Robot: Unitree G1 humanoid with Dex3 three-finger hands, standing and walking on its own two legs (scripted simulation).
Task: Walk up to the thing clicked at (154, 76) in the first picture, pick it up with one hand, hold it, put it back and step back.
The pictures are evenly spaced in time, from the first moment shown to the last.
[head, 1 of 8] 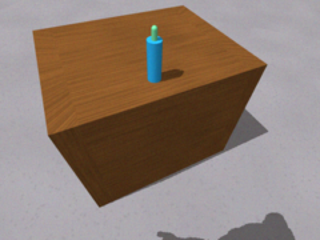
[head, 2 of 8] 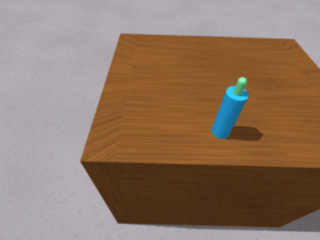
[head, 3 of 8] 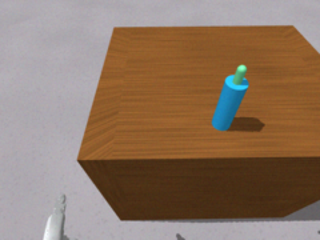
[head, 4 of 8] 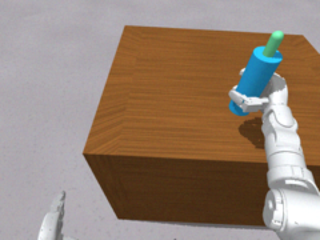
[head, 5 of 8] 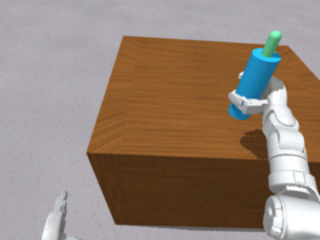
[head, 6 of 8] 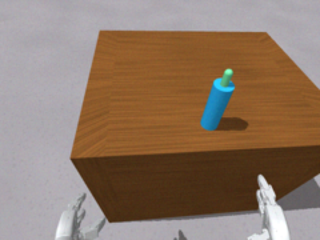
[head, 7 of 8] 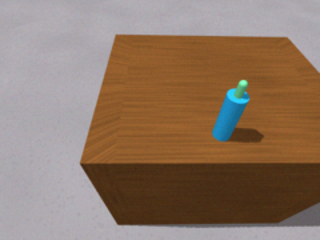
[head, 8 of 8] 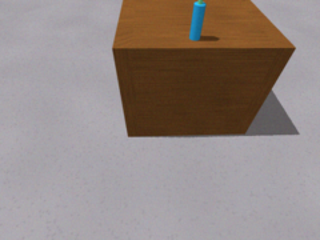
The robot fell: no
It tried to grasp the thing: yes
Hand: right
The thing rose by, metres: 0.23
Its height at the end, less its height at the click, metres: +0.00
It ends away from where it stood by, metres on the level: 0.02
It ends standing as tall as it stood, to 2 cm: yes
